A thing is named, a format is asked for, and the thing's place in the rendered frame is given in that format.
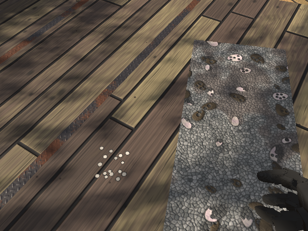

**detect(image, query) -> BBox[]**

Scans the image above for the right robot hand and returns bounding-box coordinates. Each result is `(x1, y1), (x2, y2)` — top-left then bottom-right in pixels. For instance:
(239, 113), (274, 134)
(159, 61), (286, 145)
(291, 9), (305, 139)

(254, 167), (308, 231)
